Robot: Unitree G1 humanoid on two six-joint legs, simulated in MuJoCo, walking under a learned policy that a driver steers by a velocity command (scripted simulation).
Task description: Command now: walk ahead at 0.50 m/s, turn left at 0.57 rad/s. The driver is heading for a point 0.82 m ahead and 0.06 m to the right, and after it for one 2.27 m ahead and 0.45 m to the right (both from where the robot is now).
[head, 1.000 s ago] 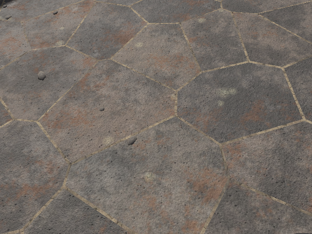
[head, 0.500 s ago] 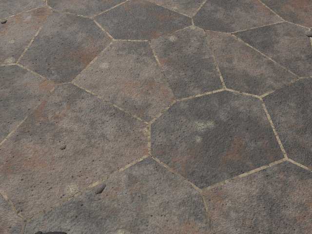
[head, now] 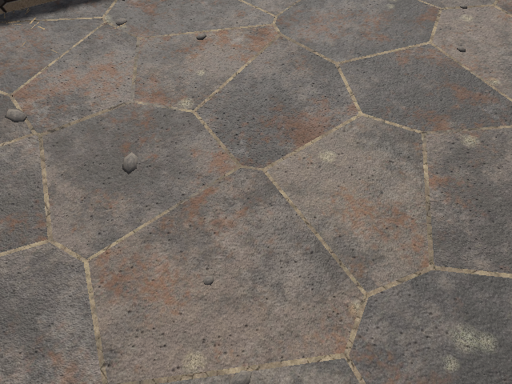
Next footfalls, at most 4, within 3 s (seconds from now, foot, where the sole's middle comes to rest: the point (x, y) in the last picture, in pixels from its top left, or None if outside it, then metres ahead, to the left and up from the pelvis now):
0.20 left None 0.27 0.15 -0.78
0.68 right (301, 350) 0.56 -0.03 -0.78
1.10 left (209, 367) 0.50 0.21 -0.78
1.60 right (358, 335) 0.61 -0.18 -0.78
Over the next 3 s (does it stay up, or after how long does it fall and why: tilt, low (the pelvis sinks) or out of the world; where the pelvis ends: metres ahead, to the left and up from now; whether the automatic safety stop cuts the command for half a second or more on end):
stays up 1.28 -0.27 0.00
